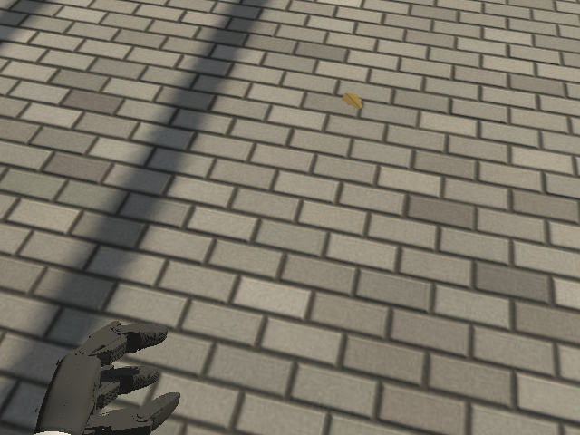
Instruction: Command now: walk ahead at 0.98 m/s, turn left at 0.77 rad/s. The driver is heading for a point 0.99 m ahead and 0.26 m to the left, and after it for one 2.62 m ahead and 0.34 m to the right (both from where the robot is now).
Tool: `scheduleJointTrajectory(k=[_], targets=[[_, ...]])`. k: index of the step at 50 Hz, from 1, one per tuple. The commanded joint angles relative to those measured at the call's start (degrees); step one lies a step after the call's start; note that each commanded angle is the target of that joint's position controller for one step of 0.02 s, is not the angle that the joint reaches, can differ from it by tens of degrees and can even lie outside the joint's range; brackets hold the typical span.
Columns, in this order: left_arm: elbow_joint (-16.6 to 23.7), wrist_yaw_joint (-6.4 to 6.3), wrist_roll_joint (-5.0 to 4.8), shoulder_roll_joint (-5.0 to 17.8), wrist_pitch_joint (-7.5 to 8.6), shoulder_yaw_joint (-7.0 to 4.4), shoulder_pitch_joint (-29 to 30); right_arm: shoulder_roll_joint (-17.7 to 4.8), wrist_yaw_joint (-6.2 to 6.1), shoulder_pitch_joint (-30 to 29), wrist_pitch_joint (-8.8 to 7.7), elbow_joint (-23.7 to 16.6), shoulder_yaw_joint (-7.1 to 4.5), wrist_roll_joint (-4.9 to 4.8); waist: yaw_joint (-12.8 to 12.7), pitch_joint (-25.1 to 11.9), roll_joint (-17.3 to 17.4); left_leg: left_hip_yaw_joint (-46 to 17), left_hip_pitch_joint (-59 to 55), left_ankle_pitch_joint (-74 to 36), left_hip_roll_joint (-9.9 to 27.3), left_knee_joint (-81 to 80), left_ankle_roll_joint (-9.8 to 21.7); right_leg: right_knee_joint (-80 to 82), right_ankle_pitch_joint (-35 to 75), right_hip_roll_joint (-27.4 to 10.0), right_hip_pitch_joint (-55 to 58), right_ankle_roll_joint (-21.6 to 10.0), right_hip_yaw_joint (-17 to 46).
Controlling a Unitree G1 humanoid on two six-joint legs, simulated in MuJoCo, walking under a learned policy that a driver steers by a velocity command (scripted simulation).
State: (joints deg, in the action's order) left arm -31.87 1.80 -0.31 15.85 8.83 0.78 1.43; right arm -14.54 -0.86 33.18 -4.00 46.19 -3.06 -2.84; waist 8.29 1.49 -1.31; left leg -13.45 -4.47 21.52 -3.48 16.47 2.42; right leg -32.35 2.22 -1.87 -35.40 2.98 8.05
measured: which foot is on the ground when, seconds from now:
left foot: down 0.00-0.08, up 0.10-0.50, down 0.52-0.98, up 1.00-1.00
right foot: up 0.00-0.04, down 0.06-0.48, up 0.50-0.98, down 1.00-1.00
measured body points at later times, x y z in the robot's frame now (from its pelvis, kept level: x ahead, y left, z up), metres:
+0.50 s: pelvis +0.42 +0.05 -0.04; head +0.43 +0.09 +0.41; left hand +0.27 +0.31 -0.17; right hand +0.76 -0.04 -0.07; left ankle +0.56 +0.18 -0.73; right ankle +0.24 -0.18 -0.71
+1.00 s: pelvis +0.83 +0.27 -0.03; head +0.85 +0.30 +0.42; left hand +0.89 +0.59 -0.10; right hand +0.98 +0.04 -0.15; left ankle +0.57 +0.18 -0.71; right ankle +1.03 +0.33 -0.74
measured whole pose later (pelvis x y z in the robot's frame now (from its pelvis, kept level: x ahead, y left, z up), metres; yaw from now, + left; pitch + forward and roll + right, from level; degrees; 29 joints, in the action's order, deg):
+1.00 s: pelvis +0.83 +0.27 -0.03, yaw +33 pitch +0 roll +0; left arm -35.7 4.2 -1.9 16.3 6.6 -0.7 -4.2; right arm -16.9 -1.2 23.8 -3.4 47.5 -1.6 2.4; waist 3.3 2.6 -1.6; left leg 1.5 -14.3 28.8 -5.4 22.5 4.1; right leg -28.6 6.6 2.7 -33.0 -5.3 -4.0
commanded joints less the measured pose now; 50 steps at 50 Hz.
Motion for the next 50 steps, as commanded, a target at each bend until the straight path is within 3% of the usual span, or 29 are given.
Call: scheduleJointTrajectory(k=[1,3,4,5,6,8,9,10,12,16,19,22,24,25,26,27,28,29,30,31,32,34,38,40,44,46,48,49,50], targets=[[2.4,-1.25,-1.3,8.7,0.08,-4.16,-2.7,-11.0,-0.37,-6.7,-0.43,-5.4,-2.93,-0.27,-8.8,2.6,6.8,-9.6,18.8,-15.5,10.0,-0.9,6.1,2.0,-3.1,2.2,23.0,-0.2,-2.5],[-0.1,-2.29,-1.87,11.6,-0.61,-6.44,-19.5,-9.6,0.36,-8.8,0.43,-6.8,-2.17,2.03,-18.6,-10.1,6.7,-5.7,23.7,-27.0,5.6,24.8,2.0,-1.7,-11.0,-1.1,43.8,-3.2,-2.3],[-2.1,-2.76,-0.69,15.4,-1.42,-7.45,-31.1,-2.3,0.24,-5.9,0.18,-8.5,-0.13,3.35,-19.6,-21.2,-5.9,-1.0,36.2,-8.5,0.8,46.7,0.7,0.3,-31.3,-13.1,62.0,-7.5,15.0],[-3.4,-1.38,0.38,18.3,-1.66,-7.65,-30.5,0.7,0.3,0.8,-0.7,-11.1,1.66,-1.41,-13.6,-27.6,-30.7,2.3,48.8,8.6,0.2,63.8,0.1,15.8,-52.3,-24.2,66.7,-14.2,48.2],[-2.1,-1.48,0.02,12.0,-2.0,-6.65,-25.5,-4.5,-0.21,-3.8,-0.3,-9.6,0.81,-2.59,-15.0,-16.9,-20.2,3.7,54.7,3.2,4.5,68.7,0.0,18.5,-55.6,-21.7,59.5,-12.9,44.8],[-3.9,-1.94,1.01,8.2,-2.82,-5.9,-21.8,-6.7,0.26,-14.2,0.24,-10.7,0.33,-0.06,-14.5,-4.9,-3.8,6.9,53.4,-2.6,9.1,66.0,0.4,16.4,-31.0,-18.3,44.9,-11.4,23.8],[-4.9,-2.06,1.82,6.4,-2.83,-5.48,-20.1,-6.4,0.73,-16.7,0.72,-11.6,-0.07,0.78,-12.8,-2.0,-2.9,6.6,51.0,-3.8,10.9,62.8,0.6,17.1,-23.6,-16.3,38.9,-11.5,17.2],[-5.8,-2.18,2.01,5.1,-2.64,-5.15,-18.3,-5.5,1.31,-17.2,1.6,-12.1,-0.14,0.33,-11.0,0.1,-4.5,6.2,48.8,-3.7,12.5,60.9,0.6,18.1,-19.6,-15.1,34.7,-11.2,12.0],[-7.3,-1.94,0.55,3.6,-2.25,-5.03,-16.3,-3.1,1.8,-19.2,3.28,-13.5,0.44,-0.17,-9.3,2.7,-4.5,7.1,49.8,-2.8,14.1,58.7,0.5,20.6,-13.9,-14.7,31.4,-10.8,4.2],[-7.8,-2.31,0.44,7.9,-1.54,-6.18,-12.4,-3.7,3.07,-23.1,3.23,-15.8,1.06,0.8,-6.9,6.6,-1.2,8.9,49.6,-15.8,14.3,47.6,-0.6,25.8,-6.1,-13.4,27.3,-10.1,-9.1],[-9.1,-2.43,0.23,11.2,-1.6,-6.92,-15.7,-4.9,4.6,-30.2,2.35,-16.8,0.99,1.22,-9.6,8.6,3.5,15.4,44.1,-25.9,11.1,33.6,1.3,27.7,-0.4,-10.7,29.8,-7.9,-17.7],[-9.8,-2.31,0.2,16.0,-2.69,-7.77,-18.9,-8.5,5.25,-30.8,1.96,-17.4,-0.5,0.64,-7.5,4.5,-0.9,22.8,34.1,-23.0,3.5,28.1,4.3,19.0,39.1,-10.9,37.7,-6.4,-21.2],[-8.8,-2.49,-0.25,18.9,-4.19,-8.5,-17.6,-13.3,4.92,-17.4,2.78,-14.7,-3.09,-0.21,0.9,-3.4,-5.7,24.4,18.5,-14.9,-0.7,29.7,7.1,-1.2,60.5,-12.5,37.7,-6.6,-21.3],[-7.3,-2.61,-0.39,18.2,-4.18,-8.24,-15.0,-17.2,4.22,-2.7,3.57,-10.5,-5.47,-0.02,8.2,-9.7,-3.6,21.0,-2.1,-16.3,-1.1,26.6,9.9,-19.4,55.8,-11.1,26.8,-5.8,-20.3],[-7.6,-2.33,0.5,9.5,-3.23,-5.69,-16.6,-18.5,3.09,1.1,4.39,-7.6,-5.65,-0.9,5.9,-7.5,8.8,10.0,-13.8,-15.0,3.7,25.0,12.5,-44.2,-9.4,-2.0,9.6,-3.1,-18.5],[-2.5,-1.69,0.03,3.2,-0.7,-3.1,-24.5,-22.6,3.3,-6.5,2.97,-11.8,-5.11,0.73,-5.8,-17.0,23.8,-26.9,-24.5,3.6,15.2,11.8,24.7,-62.2,-37.5,6.8,-9.9,-2.2,-7.4],[-0.9,-1.41,-1.16,10.7,1.38,-3.84,-16.8,-17.8,3.36,-6.5,1.82,-13.7,-4.61,1.42,-0.5,-20.1,12.2,-38.2,-22.5,20.2,18.3,-0.5,22.8,-58.3,-29.8,3.7,-13.2,-4.5,1.4],[0.7,-1.67,-2.66,11.5,1.94,-4.16,-11.1,-16.4,3.35,-7.4,0.52,-13.1,-4.27,2.11,-1.7,-10.4,5.3,-37.1,-13.2,20.4,17.9,-4.6,20.0,-52.8,-25.5,2.2,-14.2,-5.3,0.5],[-0.1,-2.28,-1.69,10.1,1.93,-3.77,-10.7,-15.7,3.63,-10.8,-0.56,-12.9,-3.95,2.34,-5.5,-5.2,-3.3,-32.9,-2.8,14.0,16.4,-4.6,18.0,-46.9,-22.1,-0.2,-10.1,-5.2,0.8],[-1.6,-2.58,-0.43,9.3,1.28,-3.73,-13.0,-14.0,3.48,-14.7,-1.12,-13.2,-3.4,2.89,-8.7,-3.0,-4.3,-26.4,5.2,6.7,14.2,-3.2,17.2,-42.9,-19.8,-2.3,-5.1,-4.4,1.3],[-2.9,-2.34,-0.13,9.4,0.13,-3.93,-15.7,-12.2,3.11,-17.4,-1.37,-13.6,-2.74,3.59,-10.9,-1.8,-1.7,-21.0,11.3,2.2,11.7,-3.3,16.9,-40.3,-18.2,-3.7,-1.1,-3.5,1.6],[-4.3,-2.11,0.51,8.2,-1.75,-3.81,-16.7,-8.3,2.32,-18.1,-1.26,-11.9,-1.37,2.75,-11.6,1.2,0.3,-11.2,18.3,-4.9,9.4,-4.6,15.6,-33.7,-16.4,-6.2,1.4,-1.5,-1.2],[-1.1,-1.46,1.18,3.1,-2.14,-1.7,-5.3,-7.1,0.85,-13.9,-1.91,-8.3,-0.43,2.5,-5.6,5.3,2.5,4.5,24.0,-17.8,4.3,-5.7,11.3,-14.6,6.9,-5.6,2.8,-0.2,-7.3],[-0.7,-0.69,0.3,2.1,-1.49,-1.24,-0.9,-8.2,0.91,-10.7,-2.64,-6.5,-0.44,2.29,-2.4,5.7,2.6,6.3,23.8,-15.1,6.0,-9.6,10.1,-6.7,17.4,-3.7,7.4,-1.5,-9.6],[1.4,1.43,-2.29,4.2,-1.05,-2.18,5.5,-9.1,0.89,-6.0,-2.25,-1.9,-0.39,2.73,-0.2,9.0,2.7,9.9,5.4,-24.7,11.1,-10.1,6.7,3.4,14.5,-0.6,-1.9,-5.1,-9.3],[1.8,2.66,-2.44,5.0,-0.72,-2.77,3.7,-10.7,0.4,-7.4,-1.44,-1.1,-0.54,3.69,-2.8,6.0,4.7,12.3,-2.7,-44.3,12.9,-5.6,4.2,4.5,11.1,2.1,-1.6,-7.3,-10.9],[0.4,2.83,-1.62,7.9,-1.31,-4.26,-4.6,-12.7,-0.7,-8.8,-0.2,-1.4,-0.98,5.67,-7.9,-1.7,7.2,14.2,-8.9,-77.1,12.7,7.7,1.6,1.6,4.8,7.7,6.1,-8.7,-15.4],[-2.4,2.39,-1.72,10.2,-2.11,-5.43,-15.8,-13.7,-1.31,-11.7,0.64,-2.4,-1.25,6.53,-13.4,-7.0,8.8,14.6,-7.1,-85.5,12.3,20.8,0.3,-0.7,2.9,8.8,15.9,-9.3,-15.5],[-5.8,1.62,-1.44,11.8,-2.82,-6.15,-29.3,-14.6,-1.74,-17.2,1.01,-4.4,-1.49,6.24,-20.6,-11.1,6.3,16.2,3.5,-81.2,10.6,39.5,-1.8,2.3,8.6,5.7,31.8,-10.7,-10.6]])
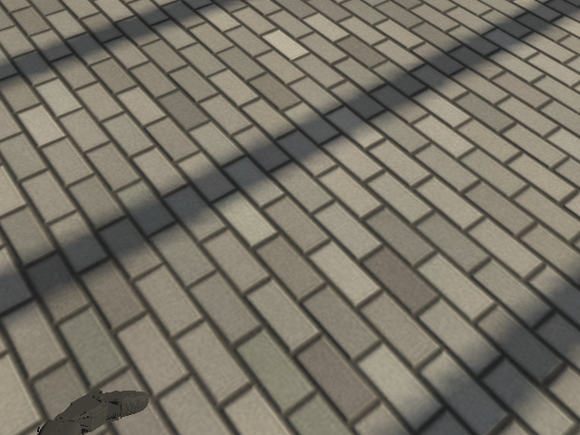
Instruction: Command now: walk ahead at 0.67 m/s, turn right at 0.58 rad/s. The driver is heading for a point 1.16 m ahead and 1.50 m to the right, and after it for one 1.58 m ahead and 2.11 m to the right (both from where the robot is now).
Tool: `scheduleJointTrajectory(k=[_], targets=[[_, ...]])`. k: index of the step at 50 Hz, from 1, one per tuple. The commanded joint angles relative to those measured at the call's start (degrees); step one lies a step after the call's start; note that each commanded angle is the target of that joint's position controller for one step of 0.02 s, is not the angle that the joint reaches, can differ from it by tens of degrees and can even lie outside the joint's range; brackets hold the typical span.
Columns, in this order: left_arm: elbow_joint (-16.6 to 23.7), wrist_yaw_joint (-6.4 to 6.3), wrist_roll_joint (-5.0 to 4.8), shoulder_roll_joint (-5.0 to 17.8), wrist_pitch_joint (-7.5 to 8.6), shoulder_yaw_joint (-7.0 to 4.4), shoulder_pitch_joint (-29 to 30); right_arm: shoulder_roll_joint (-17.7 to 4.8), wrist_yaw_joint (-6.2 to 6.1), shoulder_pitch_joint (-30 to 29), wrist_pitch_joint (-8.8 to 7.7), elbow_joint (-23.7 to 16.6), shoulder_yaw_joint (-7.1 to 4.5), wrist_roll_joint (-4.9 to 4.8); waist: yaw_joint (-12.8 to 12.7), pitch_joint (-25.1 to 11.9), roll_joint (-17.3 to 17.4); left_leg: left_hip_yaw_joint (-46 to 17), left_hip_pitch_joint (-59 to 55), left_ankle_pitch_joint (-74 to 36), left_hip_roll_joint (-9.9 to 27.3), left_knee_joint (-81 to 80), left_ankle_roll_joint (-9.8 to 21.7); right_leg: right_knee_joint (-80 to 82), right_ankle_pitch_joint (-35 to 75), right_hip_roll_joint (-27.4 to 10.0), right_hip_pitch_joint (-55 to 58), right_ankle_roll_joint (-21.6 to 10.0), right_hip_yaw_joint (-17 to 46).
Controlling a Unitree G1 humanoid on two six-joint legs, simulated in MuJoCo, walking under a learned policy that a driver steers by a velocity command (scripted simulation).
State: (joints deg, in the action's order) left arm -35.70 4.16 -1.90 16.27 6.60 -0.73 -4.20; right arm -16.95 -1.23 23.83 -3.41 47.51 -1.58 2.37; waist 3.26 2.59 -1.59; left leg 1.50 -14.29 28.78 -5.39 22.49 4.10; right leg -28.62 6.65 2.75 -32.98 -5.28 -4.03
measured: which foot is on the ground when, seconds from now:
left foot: up 0.00-0.42, down 0.44-0.92, up 0.94-1.00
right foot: down 0.00-0.42, up 0.44-0.88, down 0.90-1.00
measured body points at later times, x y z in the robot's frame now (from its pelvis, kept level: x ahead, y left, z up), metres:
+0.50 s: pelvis +0.30 +0.00 +0.02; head +0.33 -0.01 +0.47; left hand +0.55 +0.22 -0.07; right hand +0.38 -0.32 -0.04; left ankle +0.46 +0.04 -0.70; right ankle +0.20 -0.07 -0.66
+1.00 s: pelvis +0.31 -0.03 +0.03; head +0.31 -0.09 +0.48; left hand +0.63 +0.03 -0.04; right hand +0.16 -0.33 -0.08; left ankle +0.45 +0.04 -0.65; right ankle +0.24 -0.09 -0.70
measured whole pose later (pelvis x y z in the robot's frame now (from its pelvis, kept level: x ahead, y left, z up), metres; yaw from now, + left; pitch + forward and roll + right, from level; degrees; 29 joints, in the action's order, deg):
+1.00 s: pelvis +0.31 -0.03 +0.03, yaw -57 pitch +2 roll +3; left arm -34.7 -0.5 0.3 18.5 -3.2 -4.7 -13.9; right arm -19.0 -1.1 4.9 1.0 40.1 -5.8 0.7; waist -0.3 3.8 2.0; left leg 2.4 28.5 25.6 2.8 53.2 -2.9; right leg -34.7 -17.0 -0.7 -19.6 -2.1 1.7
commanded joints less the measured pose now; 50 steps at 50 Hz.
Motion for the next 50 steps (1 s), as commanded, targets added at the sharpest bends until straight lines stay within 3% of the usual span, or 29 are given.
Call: scheduleJointTrajectory(k=[1,2,3,4,5,8,11,13,15,19,20,21,22,23,24,25,26,28,29,31,35,42,44,45,46,47,48,49,50], targets=[[-3.3,-0.88,1.68,14.5,-0.62,-4.43,-25.9,-2.1,-0.69,-1.8,-0.23,-8.2,-0.75,2.54,-8.6,-17.7,-16.9,-1.8,40.5,-14.3,1.9,60.3,-7.6,-10.0,18.7,-10.1,54.5,-10.5,19.0],[-1.0,-0.89,3.31,14.1,-0.18,-5.07,-25.1,-3.9,0.6,3.2,-1.85,-9.5,0.52,-1.72,-8.6,-31.9,-16.3,-11.5,56.0,6.6,-4.1,75.7,-10.1,-0.6,4.4,-22.8,70.4,-21.4,51.0],[1.4,-1.73,3.0,12.4,-1.07,-5.62,-21.6,-9.8,1.26,-3.6,-3.02,-10.6,-0.61,-2.95,-11.3,-29.7,-4.0,-14.4,55.9,-0.5,0.2,71.8,-7.2,4.2,-3.5,-19.0,64.4,-16.8,48.7],[2.5,-2.26,2.05,11.5,-1.56,-5.13,-16.5,-9.5,1.46,-9.7,-3.8,-13.3,-0.54,-3.02,-8.7,-18.9,2.7,-13.6,55.4,-3.0,2.4,64.7,-5.6,6.9,-2.5,-16.5,51.7,-14.5,42.4],[3.4,-2.19,1.49,11.0,-1.7,-4.76,-12.4,-8.3,1.38,-12.0,-3.87,-13.8,-0.3,-2.02,-5.1,-10.5,9.1,-11.4,54.1,-2.7,3.3,60.4,-5.3,8.8,4.0,-14.3,39.0,-13.7,38.7],[3.6,-2.71,1.61,10.0,-2.12,-4.54,-8.0,-7.9,0.71,-10.0,-2.1,-13.6,-0.62,-0.41,-0.4,-3.7,5.6,-9.9,47.1,-3.6,5.6,47.4,-7.3,11.1,20.6,-7.9,20.6,-12.8,28.0],[1.8,-4.29,0.92,11.8,-3.73,-5.19,-8.5,-5.2,-0.32,-12.8,-1.25,-14.9,0.2,-0.35,-0.7,-6.2,2.7,-6.6,42.1,-10.7,2.3,31.0,-9.9,8.5,29.9,-3.0,14.0,-10.1,23.3],[1.2,-5.66,0.12,12.6,-5.81,-5.73,-9.1,-5.2,-0.34,-15.3,-0.78,-15.3,0.16,-1.08,-1.7,-10.3,0.1,-6.6,37.6,-20.2,-0.4,22.5,-10.3,6.2,25.3,-0.4,13.6,-5.8,22.8],[0.7,-6.85,-0.63,12.2,-7.41,-5.86,-10.6,-5.1,0.03,-20.1,-0.76,-16.6,0.08,-1.45,-3.8,-11.0,-1.9,-7.4,35.6,-26.8,-2.2,14.6,-9.8,4.9,14.6,1.0,14.3,-1.7,24.8],[1.7,-7.81,0.79,9.7,-8.66,-5.59,-9.3,-7.5,0.41,-22.4,-1.57,-16.8,-1.29,-1.99,-3.9,-8.4,-6.8,-12.7,33.7,-29.6,-0.6,4.4,-8.7,0.6,-2.4,0.1,18.9,0.2,33.2],[2.5,-7.75,0.82,8.6,-8.68,-5.34,-7.7,-8.0,0.32,-20.0,-1.93,-15.7,-1.72,-1.89,-2.7,-8.5,-7.0,-13.6,31.4,-32.0,1.5,1.1,-7.9,-3.0,-5.8,0.3,19.9,0.7,34.1],[2.8,-7.25,0.66,6.6,-8.82,-4.65,-8.0,-7.6,0.19,-16.3,-2.21,-14.4,-1.74,-1.49,-1.6,-11.4,-3.4,-14.8,23.9,-37.7,6.1,-3.8,-5.5,-11.4,-16.3,2.4,19.4,2.1,31.4],[2.4,-6.73,1.37,2.3,-8.86,-3.35,-13.0,-8.7,-0.46,-16.0,-1.66,-14.9,-1.76,-0.74,-4.7,-15.5,6.9,-24.4,11.2,-51.9,17.8,-0.1,0.0,-24.6,-41.2,7.3,10.9,4.3,23.9],[3.7,-5.86,0.42,4.9,-8.56,-3.44,-20.5,-8.9,-0.69,-14.2,-0.52,-15.0,-1.79,0.57,-7.8,-19.4,15.4,-40.5,4.0,-54.2,30.4,0.2,10.5,-32.5,-50.3,8.1,1.1,6.4,18.8],[1.9,-5.18,0.48,10.3,-8.47,-4.73,-21.2,-8.3,-0.88,-15.9,0.29,-15.5,-2.62,-0.81,-6.7,-18.1,14.5,-43.8,7.4,-42.7,31.5,-1.0,13.4,-39.9,-45.6,2.4,-1.3,9.0,15.5],[1.0,-5.18,-0.01,13.9,-9.1,-5.96,-16.4,-5.3,-1.13,-17.7,0.77,-16.5,-1.96,-1.04,-4.5,-13.0,8.1,-34.7,12.3,-35.0,25.5,-1.1,10.3,-42.8,-40.0,0.6,-2.2,10.5,14.8],[0.8,-5.57,-0.01,14.0,-10.0,-6.34,-14.5,-5.0,-1.24,-18.8,1.6,-16.7,-1.78,-0.92,-4.5,-10.5,4.7,-28.2,17.0,-28.5,21.6,-2.1,7.2,-44.3,-35.9,-0.4,-1.6,11.2,13.8],[2.0,-6.01,0.2,11.8,-10.71,-5.79,-13.5,-6.3,-1.4,-21.5,2.45,-16.4,-2.12,-0.76,-5.2,-5.2,6.2,-19.1,26.3,-26.9,17.5,-5.3,6.3,-44.7,-31.2,-2.4,-0.8,11.6,9.7],[2.5,-6.07,0.38,9.9,-10.64,-5.27,-13.2,-6.1,-1.54,-20.9,2.62,-15.8,-2.24,-0.51,-4.9,-4.8,7.3,-15.5,27.7,-27.8,16.1,-6.4,6.7,-43.6,-29.9,-2.8,-0.2,11.6,7.8],[3.5,-6.12,0.37,8.0,-10.34,-4.72,-12.1,-5.9,-1.67,-19.3,2.8,-14.6,-2.52,-0.29,-3.9,-6.4,9.2,-12.3,25.1,-29.5,17.0,-7.3,8.5,-41.1,-28.7,-4.6,-1.1,11.8,6.6],[5.0,-5.69,0.7,7.9,-10.14,-4.7,-9.0,-7.4,-1.53,-18.3,2.87,-13.0,-3.63,-0.76,-2.8,-8.4,8.7,-9.1,21.3,-28.5,21.1,-8.3,10.6,-34.8,-26.6,-8.3,-1.4,11.5,6.5],[5.3,-3.93,0.62,7.7,-11.19,-5.1,-8.1,-10.5,0.21,-19.8,3.03,-11.3,-5.58,-2.27,-3.1,-8.2,10.2,0.5,23.4,-24.5,23.6,-6.9,7.4,-16.5,-25.6,-8.0,10.9,7.2,1.0],[4.4,-3.47,0.53,7.8,-11.66,-5.78,-10.6,-10.3,0.64,-20.1,3.06,-10.6,-5.84,-3.22,-5.1,-8.7,9.0,3.2,24.1,-22.5,23.4,-2.4,4.3,-6.4,-22.1,-6.2,17.0,4.6,-0.8],[3.0,-3.83,0.6,9.1,-11.78,-6.68,-13.9,-8.5,0.76,-18.3,3.23,-9.6,-5.6,-3.52,-6.0,-8.5,6.5,5.6,27.8,-19.0,21.4,2.9,1.1,-1.3,-19.6,-4.5,22.7,2.4,0.1],[2.0,-4.67,0.62,13.2,-11.62,-8.17,-18.0,-5.8,1.12,-15.9,3.6,-8.6,-5.05,-3.13,-6.7,-5.6,-3.9,10.1,38.3,-8.8,16.1,15.9,-4.4,6.7,-8.7,-9.7,29.6,-1.9,11.4],[4.0,-5.56,1.2,21.7,-10.91,-9.54,-16.7,-3.9,0.98,-17.8,3.65,-13.2,-4.29,-0.79,-3.9,-4.0,-19.8,8.5,57.7,9.1,6.7,31.4,-9.9,8.9,0.3,-23.5,33.1,-12.6,37.1],[5.3,-5.11,3.43,18.7,-8.97,-9.04,-14.7,-5.9,0.18,-25.7,3.21,-14.8,-4.86,-0.38,-8.1,-6.2,-11.4,-3.4,58.7,7.6,5.5,40.1,-8.6,11.3,-5.0,-22.9,28.1,-15.0,37.2],[5.0,-5.1,3.64,17.2,-7.65,-8.43,-11.7,-6.5,-0.24,-26.0,3.15,-14.9,-5.16,-1.57,-5.8,-5.2,-9.1,-5.9,58.4,1.5,6.0,41.5,-6.8,12.5,-9.8,-20.3,26.2,-12.0,32.8],[5.5,-5.42,2.38,15.5,-7.21,-8.1,-8.1,-7.0,-0.79,-23.4,3.15,-13.4,-5.47,-1.81,-3.6,-4.7,-6.8,-6.7,57.9,-3.8,6.6,41.0,-6.2,11.7,-12.0,-17.8,25.3,-8.9,29.5]])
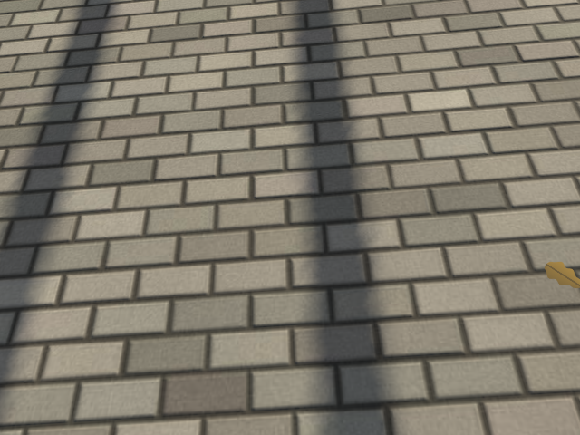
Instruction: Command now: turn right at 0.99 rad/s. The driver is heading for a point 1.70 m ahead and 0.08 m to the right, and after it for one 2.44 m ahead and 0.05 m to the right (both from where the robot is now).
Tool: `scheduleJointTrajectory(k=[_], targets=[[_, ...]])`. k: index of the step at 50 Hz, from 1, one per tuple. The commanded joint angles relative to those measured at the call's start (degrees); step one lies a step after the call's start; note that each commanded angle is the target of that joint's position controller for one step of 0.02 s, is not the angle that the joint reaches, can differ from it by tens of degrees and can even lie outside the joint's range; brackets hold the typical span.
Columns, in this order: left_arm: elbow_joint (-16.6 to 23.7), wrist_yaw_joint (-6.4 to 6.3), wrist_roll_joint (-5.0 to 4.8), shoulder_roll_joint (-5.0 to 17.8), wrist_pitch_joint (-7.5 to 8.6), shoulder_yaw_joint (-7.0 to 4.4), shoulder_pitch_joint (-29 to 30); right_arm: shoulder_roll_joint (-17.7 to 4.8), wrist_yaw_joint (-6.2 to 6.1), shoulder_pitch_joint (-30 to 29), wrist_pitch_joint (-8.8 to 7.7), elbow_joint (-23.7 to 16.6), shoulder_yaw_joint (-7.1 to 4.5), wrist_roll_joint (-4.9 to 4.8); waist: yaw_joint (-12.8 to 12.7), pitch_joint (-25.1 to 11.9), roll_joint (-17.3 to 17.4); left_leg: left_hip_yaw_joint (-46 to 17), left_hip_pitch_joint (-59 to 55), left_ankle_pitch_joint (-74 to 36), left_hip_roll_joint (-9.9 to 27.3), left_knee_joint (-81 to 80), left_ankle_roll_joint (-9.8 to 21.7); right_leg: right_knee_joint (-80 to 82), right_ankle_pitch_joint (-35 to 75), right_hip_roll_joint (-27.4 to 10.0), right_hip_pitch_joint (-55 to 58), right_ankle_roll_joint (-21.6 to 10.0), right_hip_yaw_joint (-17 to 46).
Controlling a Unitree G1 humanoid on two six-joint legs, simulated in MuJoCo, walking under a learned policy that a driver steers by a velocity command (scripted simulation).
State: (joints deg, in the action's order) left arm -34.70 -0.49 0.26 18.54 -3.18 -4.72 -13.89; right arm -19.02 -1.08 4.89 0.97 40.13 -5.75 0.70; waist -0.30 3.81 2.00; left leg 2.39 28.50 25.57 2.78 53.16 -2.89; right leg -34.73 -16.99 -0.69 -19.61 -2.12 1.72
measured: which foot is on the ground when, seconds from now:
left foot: up 0.00-0.34, down 0.36-1.00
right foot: down 0.00-0.36, up 0.38-0.64, down 0.66-1.00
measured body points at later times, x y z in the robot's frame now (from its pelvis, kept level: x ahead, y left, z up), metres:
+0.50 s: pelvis +0.04 +0.02 +0.01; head +0.07 +0.04 +0.45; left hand +0.28 +0.24 -0.09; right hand +0.11 -0.27 -0.09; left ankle +0.07 +0.13 -0.73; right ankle -0.03 -0.10 -0.68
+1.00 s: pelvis +0.03 -0.01 +0.00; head +0.04 -0.01 +0.45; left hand +0.21 +0.20 -0.11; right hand +0.06 -0.29 -0.12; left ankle +0.07 +0.14 -0.73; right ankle -0.03 -0.11 -0.73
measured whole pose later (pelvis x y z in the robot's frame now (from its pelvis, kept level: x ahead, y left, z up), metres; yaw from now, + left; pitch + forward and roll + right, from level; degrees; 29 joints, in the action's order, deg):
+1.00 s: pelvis +0.03 -0.01 +0.00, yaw -16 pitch -1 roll +0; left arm -44.8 -1.2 0.6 12.7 -0.1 -1.4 -13.1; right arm -15.1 -1.3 10.2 0.5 49.3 -1.9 0.4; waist 1.0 1.6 0.3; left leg -1.7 11.9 15.6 1.6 28.9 -2.5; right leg -29.9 -18.8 1.3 -9.7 -0.1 4.2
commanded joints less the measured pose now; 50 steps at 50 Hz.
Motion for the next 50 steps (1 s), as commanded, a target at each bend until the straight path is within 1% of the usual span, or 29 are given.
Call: scheduleJointTrajectory(k=[1,2,4,7,12,14,16,17,18,19,20,21,22,23,24,26,28,29,30,31,32,33,34,35,36,37,39,49,50], targets=[[4.9,-1.11,-0.99,11.0,2.41,-3.33,3.9,-5.8,-1.37,-2.9,-1.22,-5.1,-1.65,0.41,0.8,-6.5,-10.1,-7.7,14.2,-3.7,-1.5,9.7,0.6,16.5,14.0,-13.3,11.5,-10.3,21.6],[5.3,-1.57,-1.14,9.9,2.15,-2.74,4.9,-5.5,-1.29,-2.1,-1.35,-4.7,-1.69,0.83,1.5,-7.6,-10.6,-7.5,10.8,-6.0,-2.5,10.5,0.0,15.3,17.8,-11.4,9.5,-9.7,19.6],[5.3,-2.16,-0.8,9.1,1.67,-2.38,4.1,-4.1,-0.68,-1.3,-1.75,-4.2,-1.31,0.2,1.6,-9.9,-9.7,-7.4,7.9,-8.9,-4.5,8.9,-0.9,13.7,21.3,-9.4,9.6,-9.3,18.7],[5.0,-2.61,-0.97,9.3,1.33,-2.42,3.0,-2.2,-0.03,-2.4,-1.77,-3.9,-0.31,-0.57,0.3,-10.6,-10.2,-7.2,6.3,-10.5,-5.5,-1.2,-1.9,11.2,22.6,-8.2,12.3,-8.7,19.0],[4.8,-1.66,-0.13,9.1,0.77,-1.83,2.9,-2.8,1.22,-2.7,-1.71,-4.0,0.15,-1.06,-1.7,-10.6,-12.6,-6.5,-2.0,-6.5,-4.8,-9.4,-1.4,8.5,27.2,-9.4,10.1,-10.0,23.4],[4.7,-1.26,-0.31,8.7,0.66,-1.46,3.7,-3.2,1.55,-1.9,-1.97,-4.0,0.16,-1.22,-1.7,-9.9,-12.8,-6.1,-4.3,-5.3,-4.4,-13.2,-0.5,7.5,29.0,-9.4,10.1,-10.1,25.5],[4.7,-1.21,-1.02,8.0,0.63,-1.04,5.8,-2.8,1.93,0.6,-2.48,-3.5,0.18,-1.11,0.2,-9.2,-12.1,-5.4,-10.0,-11.6,-4.1,-23.5,1.0,6.2,26.0,-7.5,9.0,-8.5,26.1],[4.4,-1.27,-1.21,7.1,0.78,-0.7,5.7,-2.8,1.94,1.7,-2.78,-3.2,0.2,-0.55,1.1,-8.8,-10.7,-6.0,-15.0,-20.4,-2.8,-30.3,2.1,5.5,20.7,-5.6,6.9,-6.3,25.4],[4.1,-1.29,-0.1,4.7,1.1,-0.02,3.1,-5.4,1.67,1.9,-2.94,-3.9,-0.07,0.67,-0.4,-10.0,-3.3,-13.3,-20.4,-31.1,4.7,-32.2,4.3,0.0,9.4,-1.4,3.7,-2.9,21.2],[3.7,-1.3,0.23,4.1,1.55,0.1,-1.1,-8.7,1.43,0.0,-2.65,-4.1,-0.44,1.53,-4.3,-8.1,9.1,-22.9,-21.7,-44.4,13.1,-32.3,12.1,-7.2,-9.9,6.8,-2.8,1.1,12.6],[3.9,-1.68,0.64,7.1,1.86,-0.72,1.8,-5.1,1.38,1.7,-2.95,-3.4,0.42,1.61,-1.3,-8.2,11.5,-29.5,-19.3,-42.8,18.6,-34.2,19.7,-14.7,-19.7,5.8,-4.9,4.2,10.3],[3.5,-1.9,-0.09,9.7,1.8,-1.75,3.5,-4.5,1.26,1.9,-3.15,-3.3,0.67,0.92,-0.1,-7.1,8.6,-28.0,-19.6,-39.5,17.7,-34.3,20.4,-22.1,-19.7,4.7,-6.6,5.6,9.8],[2.7,-2.06,-0.46,9.0,1.49,-1.94,4.2,-4.9,0.93,1.8,-3.05,-2.9,0.52,0.25,0.1,-7.0,6.5,-25.0,-20.5,-35.9,15.2,-33.8,18.5,-25.8,-17.9,4.7,-8.1,6.4,9.7],[2.1,-2.15,-0.46,7.7,0.98,-1.8,4.1,-4.7,0.69,1.2,-2.98,-2.9,0.67,-0.46,0.1,-6.4,5.6,-22.3,-20.9,-34.1,13.5,-33.4,16.9,-27.4,-16.0,4.3,-9.0,7.2,10.2],[1.5,-2.06,-0.54,6.0,0.67,-1.4,3.8,-4.0,0.46,0.5,-2.86,-2.7,1.01,-0.72,-0.1,-6.2,5.2,-20.0,-20.8,-34.5,12.3,-33.0,15.9,-26.8,-14.3,3.8,-8.4,7.8,10.2],[0.8,-1.67,-0.73,2.5,0.65,-0.19,3.5,-2.8,0.38,-0.1,-2.17,-2.2,1.43,-0.56,-0.5,-6.5,6.4,-14.6,-20.9,-35.5,8.6,-32.6,14.3,-18.7,-12.1,2.9,-5.1,8.4,6.2],[0.6,-1.35,-0.69,0.2,1.01,0.85,5.1,-2.9,0.32,1.0,-1.4,-1.6,1.39,-0.54,1.0,-7.7,8.6,-12.4,-22.0,-37.7,7.2,-31.5,14.0,-7.7,-10.5,1.4,-0.3,8.5,2.5],[0.2,-1.26,-0.95,0.5,1.11,0.77,5.1,-3.5,0.29,2.4,-1.01,-1.1,1.24,-0.62,1.8,-8.4,9.2,-12.8,-22.9,-38.4,7.5,-30.9,14.3,-3.2,-8.4,1.5,1.6,8.4,1.6],[-0.6,-1.18,-1.15,1.1,1.17,0.56,4.1,-3.9,0.28,3.0,-0.72,-0.7,1.22,-0.91,1.5,-8.8,9.1,-13.1,-23.2,-38.1,7.6,-30.0,14.3,2.4,-4.2,1.6,3.9,7.9,0.8],[-1.8,-1.06,-1.04,1.2,1.25,0.47,2.3,-3.8,0.3,2.8,-0.56,-0.5,1.41,-1.35,0.4,-8.6,8.5,-12.7,-22.2,-37.2,7.2,-29.3,13.5,10.4,2.7,2.0,7.7,7.0,-0.3],[-2.4,-0.96,-0.57,1.9,1.32,0.4,1.8,-3.4,0.37,4.2,-0.79,0.1,1.66,-1.63,0.4,-8.3,7.3,-12.7,-20.4,-34.9,6.7,-29.4,11.8,15.8,8.9,1.7,11.5,5.7,0.5],[-1.8,-1.19,0.12,4.3,1.33,0.11,2.2,-2.8,0.62,5.6,-1.51,0.5,2.05,-1.15,1.1,-8.8,4.0,-12.3,-17.1,-29.8,6.0,-29.2,8.7,15.3,15.1,-1.5,16.0,3.9,4.4],[-1.6,-1.63,0.55,8.1,1.18,-0.62,2.2,-2.2,1.3,6.8,-2.5,0.1,2.41,0.27,3.4,-9.7,-4.2,-8.6,-14.3,-23.2,2.6,-27.3,5.8,10.7,24.7,-5.8,17.9,1.1,8.2],[-2.7,-1.1,0.78,5.6,1.3,-0.24,3.1,-0.3,1.44,6.0,-2.91,0.6,2.93,0.6,3.3,-9.9,-9.1,-4.7,-17.7,-15.5,-0.5,-28.1,2.9,10.3,15.2,-5.3,12.3,-1.4,7.9],[-2.3,-0.57,0.89,2.9,1.63,0.38,3.8,-1.8,1.4,3.1,-2.89,0.9,2.81,0.75,1.6,-7.7,-6.6,-4.2,-18.3,-15.4,-0.9,-27.1,1.4,11.4,10.0,-4.1,9.8,-1.4,7.9],[-3.0,-0.54,1.18,2.2,2.0,0.65,3.3,-1.7,1.24,2.0,-2.69,1.0,2.74,0.48,1.2,-6.8,-5.7,-4.1,-18.5,-16.5,-0.9,-26.7,1.3,12.0,8.3,-3.7,8.5,-0.6,7.7],[-3.8,-0.54,0.87,2.8,2.88,0.7,2.7,-1.8,0.74,2.7,-1.86,1.7,2.73,0.03,1.3,-4.3,-5.9,-4.4,-18.0,-18.6,-0.7,-26.5,1.7,11.8,9.9,-3.0,7.1,0.4,7.2],[-7.4,-0.95,0.41,1.5,3.92,1.45,0.6,-1.8,-0.51,4.6,-1.03,6.7,2.59,-0.33,1.2,-3.1,-3.3,-4.5,-19.0,-20.2,-0.5,-27.1,0.7,11.2,12.0,-1.7,6.9,0.7,6.2],[-8.6,-1.15,0.03,2.5,3.67,1.0,-1.7,-1.6,-0.61,6.0,-0.9,7.8,2.58,-0.57,0.7,-5.6,-4.5,-1.5,-18.6,-10.1,-2.9,-24.5,0.9,12.4,0.1,-1.1,8.6,-0.4,6.1]])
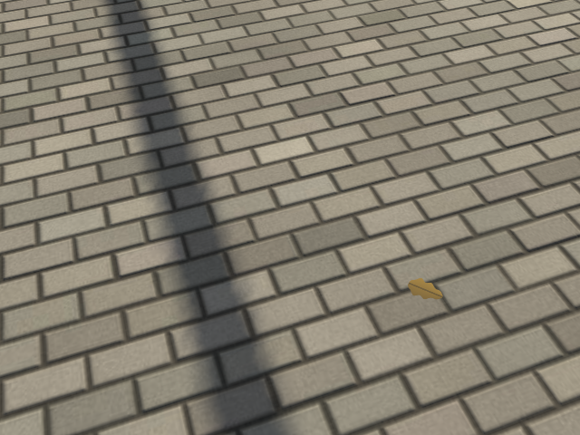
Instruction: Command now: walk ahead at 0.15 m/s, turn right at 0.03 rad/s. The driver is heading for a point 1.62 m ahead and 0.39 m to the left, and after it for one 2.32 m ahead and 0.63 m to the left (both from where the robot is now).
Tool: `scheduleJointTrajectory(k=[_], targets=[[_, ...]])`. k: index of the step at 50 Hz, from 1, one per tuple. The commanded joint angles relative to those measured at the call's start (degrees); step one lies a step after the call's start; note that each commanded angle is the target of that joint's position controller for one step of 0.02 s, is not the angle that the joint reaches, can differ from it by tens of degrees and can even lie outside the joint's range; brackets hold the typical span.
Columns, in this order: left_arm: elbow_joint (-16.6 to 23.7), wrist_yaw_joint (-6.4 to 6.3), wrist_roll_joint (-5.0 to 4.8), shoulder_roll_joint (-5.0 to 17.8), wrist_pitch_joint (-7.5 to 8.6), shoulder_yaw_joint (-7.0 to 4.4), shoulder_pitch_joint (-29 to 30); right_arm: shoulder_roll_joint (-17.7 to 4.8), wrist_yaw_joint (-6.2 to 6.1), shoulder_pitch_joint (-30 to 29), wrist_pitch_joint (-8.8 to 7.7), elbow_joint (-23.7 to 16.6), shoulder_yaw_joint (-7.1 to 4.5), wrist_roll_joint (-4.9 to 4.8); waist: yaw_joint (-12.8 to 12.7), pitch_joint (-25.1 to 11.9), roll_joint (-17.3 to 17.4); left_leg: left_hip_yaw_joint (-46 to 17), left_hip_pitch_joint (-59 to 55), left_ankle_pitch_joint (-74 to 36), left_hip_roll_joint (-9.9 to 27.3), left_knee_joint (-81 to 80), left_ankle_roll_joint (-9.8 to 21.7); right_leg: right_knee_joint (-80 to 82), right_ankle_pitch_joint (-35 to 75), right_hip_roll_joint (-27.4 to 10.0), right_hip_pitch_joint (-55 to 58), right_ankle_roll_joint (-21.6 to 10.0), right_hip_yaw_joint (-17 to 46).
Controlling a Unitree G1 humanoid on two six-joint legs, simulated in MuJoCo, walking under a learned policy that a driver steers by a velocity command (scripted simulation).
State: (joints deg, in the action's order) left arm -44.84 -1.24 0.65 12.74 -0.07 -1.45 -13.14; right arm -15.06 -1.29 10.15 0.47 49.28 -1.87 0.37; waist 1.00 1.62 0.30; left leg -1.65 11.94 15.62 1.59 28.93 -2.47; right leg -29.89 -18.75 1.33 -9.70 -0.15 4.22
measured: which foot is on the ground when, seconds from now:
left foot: down 0.00-0.02, up 0.04-0.24, down 0.26-0.76, up 0.78-1.00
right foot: down 0.00-0.26, up 0.28-0.72, down 0.74-1.00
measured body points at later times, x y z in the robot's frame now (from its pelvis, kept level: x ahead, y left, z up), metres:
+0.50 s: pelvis +0.18 +0.08 +0.01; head +0.18 +0.10 +0.46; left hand +0.37 +0.31 -0.09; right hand +0.11 -0.17 -0.12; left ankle +0.06 +0.16 -0.74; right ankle +0.31 -0.10 -0.64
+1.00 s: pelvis +0.60 +0.05 +0.00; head +0.61 +0.06 +0.45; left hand +0.57 +0.32 -0.13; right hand +0.80 -0.20 -0.07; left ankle +0.74 +0.22 -0.65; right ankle +0.55 -0.04 -0.73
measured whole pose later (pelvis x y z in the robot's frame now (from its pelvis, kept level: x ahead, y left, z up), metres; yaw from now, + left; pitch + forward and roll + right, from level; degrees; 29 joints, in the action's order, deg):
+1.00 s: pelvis +0.60 +0.05 +0.00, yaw +1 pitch -1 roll -4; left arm -50.5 1.7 -0.3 14.9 6.2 -3.2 -27.3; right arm -16.6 0.2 7.3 -5.3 42.2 -0.5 -0.8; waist -3.2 0.5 2.2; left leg -4.1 44.2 7.9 9.5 62.3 1.7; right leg -17.4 -14.0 6.1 -3.1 -4.1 -3.0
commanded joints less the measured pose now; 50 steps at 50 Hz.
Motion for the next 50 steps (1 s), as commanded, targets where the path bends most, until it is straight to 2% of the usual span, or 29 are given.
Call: scheduleJointTrajectory(k=[1,3,5,7,9,12,13,14,15,16,17,18,19,24,28,32,34,35,36,37,38,39,40,41,42,43,44,46,50], targets=[[1.1,-0.41,-0.96,10.5,0.23,-3.11,-4.4,-5.5,-0.33,0.5,-0.53,-1.1,-1.47,-0.97,-2.0,-1.7,-5.3,5.2,3.0,10.9,-4.0,4.4,0.9,10.5,-17.7,-4.8,-1.4,-4.9,7.4],[0.8,-0.25,-1.69,14.6,1.15,-4.21,-7.6,-4.7,0.17,-6.4,-2.32,-4.8,-1.25,-2.59,-5.0,7.1,-12.8,4.1,16.7,13.7,-2.5,17.0,2.8,22.1,-39.0,-16.8,-4.1,-13.0,26.6],[1.4,-0.29,-1.63,12.3,3.51,-3.57,-5.7,-6.1,1.02,-8.9,-4.93,-6.9,-1.66,-3.51,-4.4,10.8,-11.5,-2.0,28.1,13.6,3.1,23.5,5.9,24.4,-28.9,-21.7,0.4,-15.4,32.1],[2.4,0.13,-2.14,11.1,4.28,-3.35,-3.3,-5.6,2.16,-6.4,-6.71,-6.2,-1.29,-3.07,-3.0,6.0,-9.0,-1.8,26.0,10.3,5.1,16.1,7.4,22.4,-17.7,-19.6,4.9,-12.5,24.2],[3.5,0.69,-2.53,12.3,4.0,-3.66,-0.4,-5.2,2.93,-1.8,-7.2,-3.9,-1.18,-2.33,-0.6,1.3,-9.0,3.3,9.3,4.8,1.6,7.0,6.4,20.4,-10.2,-13.3,-1.6,-9.9,13.3],[4.5,1.02,-1.4,9.6,3.95,-2.61,1.0,-6.6,2.26,15.9,-6.55,3.1,-2.59,-2.32,7.5,-2.2,-2.9,9.4,-17.6,-1.9,-4.2,3.8,3.4,6.2,-7.5,-7.4,-18.5,-8.2,5.1],[5.9,1.37,-0.7,5.3,4.67,-1.3,3.7,-9.8,1.66,25.6,-6.64,4.5,-3.54,-2.1,12.3,-3.6,7.4,-4.5,-25.9,7.3,4.7,-2.9,6.6,-16.4,-1.9,-2.8,-27.7,-4.8,-0.3],[9.6,1.11,-1.69,0.7,6.19,-0.29,2.6,-13.8,2.32,27.3,-7.49,3.0,-3.27,-0.75,9.2,-5.8,18.6,-36.8,-28.1,26.2,18.1,-14.5,14.6,-36.3,-13.0,2.9,-39.8,-3.1,1.3],[10.4,1.15,-4.92,3.7,7.15,-0.67,1.3,-12.3,3.02,20.6,-8.0,1.2,-2.8,-0.34,5.9,-2.3,12.5,-49.1,-24.0,42.3,23.4,-21.0,19.2,-45.1,-8.2,-0.6,-48.5,-4.3,5.5],[11.1,1.37,-5.15,6.2,7.45,-0.87,4.5,-10.5,3.13,15.7,-8.29,-0.2,-2.19,-0.66,4.6,3.3,7.4,-43.3,-20.8,38.0,23.2,-20.5,18.3,-47.0,-2.3,-4.6,-53.7,-5.2,4.1],[10.3,1.49,-3.5,6.8,7.36,-0.9,4.3,-8.6,3.23,14.0,-8.1,-0.7,-1.46,-0.38,3.4,3.3,3.8,-34.5,-17.7,29.4,20.1,-18.7,16.5,-45.6,2.4,-7.1,-51.3,-5.2,2.5],[9.7,1.69,-2.13,6.6,7.16,-1.05,3.6,-7.7,3.38,12.4,-7.6,-1.1,-0.93,0.17,1.9,3.1,3.1,-27.8,-13.6,23.1,16.6,-18.8,14.8,-42.2,5.8,-8.7,-47.6,-4.8,2.2],[9.5,2.22,-1.79,6.5,6.6,-1.25,3.4,-6.0,3.38,11.7,-7.24,-1.2,-0.25,0.58,0.8,4.1,4.2,-22.5,-9.9,18.7,13.6,-19.8,13.4,-39.6,8.8,-9.6,-44.6,-4.1,1.6],[11.7,2.34,-1.75,5.5,5.49,-0.98,9.3,-5.8,1.72,16.3,-7.27,0.3,0.47,-0.53,1.8,7.1,2.7,-9.1,-6.2,-0.1,9.5,-25.8,13.2,-27.2,21.3,-7.9,-43.2,-0.3,-3.2],[15.0,4.34,-2.46,2.9,6.97,0.03,19.1,-5.4,0.68,21.9,-7.0,1.9,1.09,-1.05,4.6,8.7,2.7,-2.2,-8.0,-12.0,8.6,-29.2,12.2,-11.8,29.6,-5.2,-36.2,-0.7,-7.5],[17.4,6.29,-2.95,3.6,7.8,-0.19,24.2,-7.0,0.39,23.2,-5.92,2.8,0.79,-1.29,3.6,8.6,4.5,1.2,-17.4,-30.7,10.6,-25.3,11.4,-0.7,26.4,-1.9,-31.2,-3.0,-9.0],[18.3,6.01,-3.01,6.2,7.47,-1.14,22.9,-9.5,0.15,23.4,-5.21,3.3,0.06,-0.1,0.6,4.1,8.8,1.6,-23.2,-59.6,12.5,-17.2,11.0,-1.2,20.0,2.0,-25.1,-4.9,-11.2],[17.5,5.43,-3.19,8.5,6.86,-2.11,17.7,-10.5,-0.02,23.5,-4.54,3.7,-0.32,0.72,-3.1,-0.3,11.4,1.4,-25.4,-72.4,13.4,-9.5,10.7,-2.2,16.1,3.5,-18.9,-6.3,-11.5],[14.4,4.43,-3.56,11.1,6.0,-3.47,5.9,-11.5,-0.15,21.7,-3.6,3.7,-0.73,1.43,-9.3,-6.9,12.9,2.1,-23.5,-80.2,13.6,3.3,10.0,-2.3,15.0,4.1,-6.1,-8.1,-11.4],[9.9,3.29,-3.47,13.4,5.02,-4.47,-9.6,-11.6,-0.45,18.1,-3.24,2.0,-0.64,1.78,-16.6,-14.5,11.2,2.0,-8.4,-70.3,12.5,21.1,8.9,-4.8,13.3,-1.8,16.9,-10.2,-5.0],[7.5,2.96,-1.33,18.4,5.3,-5.51,-16.3,0.1,0.71,25.1,-4.68,-0.7,1.91,1.86,-9.5,-26.0,-8.3,-1.4,20.1,-17.4,0.4,46.9,6.4,-4.2,-10.7,-18.2,44.6,-18.9,26.1],[5.5,2.93,-1.43,14.1,5.83,-4.86,-19.1,-2.5,1.66,24.0,-7.58,0.0,1.96,-1.43,-11.2,-34.0,-13.6,-10.4,27.1,9.7,-4.1,54.3,7.9,9.5,-28.8,-22.2,47.3,-20.8,47.3],[4.5,2.44,-0.98,10.5,5.87,-3.86,-15.3,-7.8,1.84,13.1,-8.69,-3.7,0.12,-4.43,-11.3,-19.0,-12.7,-8.3,33.4,7.6,-0.5,56.2,9.1,13.7,-24.5,-19.6,37.7,-16.9,39.7],[4.0,2.5,-0.48,9.4,6.15,-3.47,-11.6,-6.9,1.87,7.7,-9.39,-5.7,0.65,-4.65,-9.3,-10.7,-5.2,-7.0,33.3,4.7,1.8,54.5,9.3,15.3,-14.7,-18.0,26.2,-15.8,30.9],[3.7,2.84,0.11,8.3,6.57,-3.08,-7.7,-5.3,1.89,5.6,-9.52,-6.2,0.79,-3.62,-5.8,-5.6,1.1,-6.1,31.0,2.5,3.8,51.0,9.1,16.9,-7.3,-15.9,15.2,-15.3,24.7],[3.6,3.22,1.07,5.7,7.01,-2.27,-4.6,-4.4,2.0,7.4,-8.63,-5.8,0.58,-2.96,-1.8,-3.2,0.8,-6.4,27.1,0.0,6.1,48.5,8.8,18.3,-4.2,-13.4,7.0,-14.5,19.4],[3.2,3.4,0.9,4.1,7.06,-1.83,-2.6,-3.2,2.25,9.8,-7.49,-5.2,0.76,-2.73,0.8,-2.2,-1.9,-6.3,25.0,-0.2,7.2,47.6,7.9,20.0,-4.3,-12.7,1.9,-15.1,17.2],[2.0,3.51,-1.22,4.5,7.38,-1.83,-1.1,-1.4,2.03,9.5,-5.6,-5.5,1.35,-2.16,3.1,2.9,-3.5,-5.3,25.7,1.1,9.4,43.5,5.7,23.9,-3.3,-12.2,-6.7,-15.2,12.4],[0.9,2.3,-1.16,8.0,8.7,-2.37,-4.1,-3.4,1.55,-2.5,-6.1,-10.1,1.58,-0.17,0.7,8.3,-1.4,-1.6,27.0,-18.4,9.0,25.2,2.6,26.9,8.5,-7.8,-12.6,-13.5,1.7]])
